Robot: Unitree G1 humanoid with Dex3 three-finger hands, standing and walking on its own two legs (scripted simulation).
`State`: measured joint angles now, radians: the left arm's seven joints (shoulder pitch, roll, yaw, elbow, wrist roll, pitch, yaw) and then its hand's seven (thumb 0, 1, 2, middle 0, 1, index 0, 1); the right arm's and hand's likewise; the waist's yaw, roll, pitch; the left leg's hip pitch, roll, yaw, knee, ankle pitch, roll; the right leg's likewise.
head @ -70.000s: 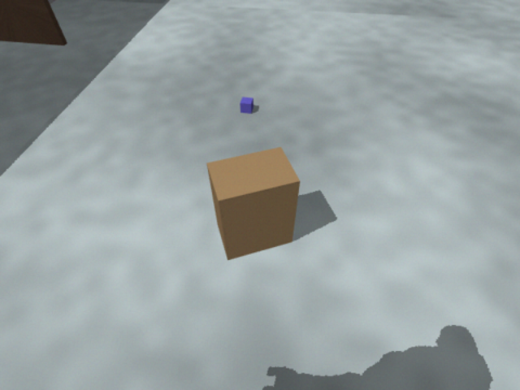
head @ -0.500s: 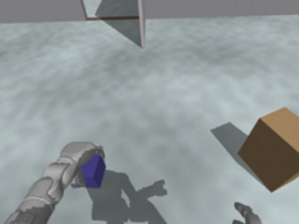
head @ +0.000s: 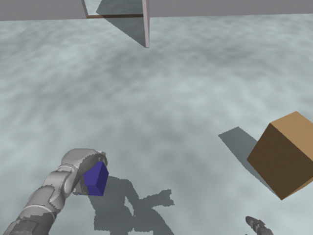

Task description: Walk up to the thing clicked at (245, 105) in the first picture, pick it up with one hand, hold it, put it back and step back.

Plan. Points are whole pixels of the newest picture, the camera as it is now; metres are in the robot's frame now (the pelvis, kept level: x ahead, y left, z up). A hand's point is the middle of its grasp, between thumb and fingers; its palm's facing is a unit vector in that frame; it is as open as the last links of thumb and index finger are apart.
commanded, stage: crouch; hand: left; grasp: from above
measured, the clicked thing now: (91, 178) +0.30 +0.22 -0.08
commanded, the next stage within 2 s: lower in 1.76 s
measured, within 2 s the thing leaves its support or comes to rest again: neither
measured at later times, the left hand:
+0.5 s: hand (101, 186) +0.34 +0.24 -0.25, palm faces -0.41 +0.08 -0.91, open 10.1 cm
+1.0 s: hand (111, 194) +0.39 +0.26 -0.46, palm faces -0.44 +0.05 -0.89, open 10.1 cm
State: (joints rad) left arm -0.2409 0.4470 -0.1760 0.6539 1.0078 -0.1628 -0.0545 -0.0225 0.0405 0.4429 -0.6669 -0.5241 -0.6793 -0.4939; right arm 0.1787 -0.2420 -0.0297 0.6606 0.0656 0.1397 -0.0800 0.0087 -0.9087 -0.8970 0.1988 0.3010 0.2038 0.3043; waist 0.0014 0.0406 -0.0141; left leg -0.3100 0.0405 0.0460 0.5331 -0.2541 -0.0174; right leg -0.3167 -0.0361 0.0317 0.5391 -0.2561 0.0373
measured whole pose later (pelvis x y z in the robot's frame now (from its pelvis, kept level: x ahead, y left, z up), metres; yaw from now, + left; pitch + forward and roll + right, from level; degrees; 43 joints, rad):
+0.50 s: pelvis -0.05 +0.01 -0.15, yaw +1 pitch +26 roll -3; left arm -0.64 0.47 -0.10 1.16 1.23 -0.18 0.33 -0.02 0.04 0.44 -0.68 -0.50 -0.69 -0.47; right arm 0.24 -0.26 -0.09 0.72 -0.03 0.08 -0.03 0.00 -0.91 -0.90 0.20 0.30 0.20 0.30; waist -0.11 0.03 -0.17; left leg -1.35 0.05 -0.03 1.43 -0.53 -0.01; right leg -1.31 -0.02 0.01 1.38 -0.53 0.05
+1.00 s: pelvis -0.07 +0.01 -0.32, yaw -2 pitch +37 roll -7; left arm -0.86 0.62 0.02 1.26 1.30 -0.23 0.32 -0.02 0.03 0.44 -0.69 -0.49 -0.71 -0.45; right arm 0.17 -0.23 -0.03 0.73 -0.09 -0.03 0.07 0.00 -0.92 -0.90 0.20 0.30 0.21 0.30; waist -0.18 0.03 -0.16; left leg -2.03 0.02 -0.10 2.02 -0.65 -0.01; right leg -1.95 -0.03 -0.01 1.96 -0.66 0.06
